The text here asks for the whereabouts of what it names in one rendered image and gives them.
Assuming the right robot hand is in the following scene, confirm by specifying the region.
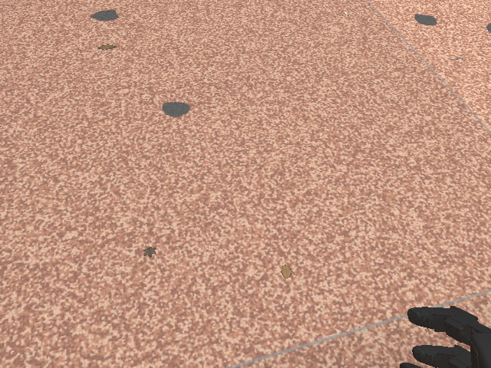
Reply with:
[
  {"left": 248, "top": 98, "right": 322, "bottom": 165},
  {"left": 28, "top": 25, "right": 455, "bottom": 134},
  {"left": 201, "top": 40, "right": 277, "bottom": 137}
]
[{"left": 400, "top": 306, "right": 491, "bottom": 368}]

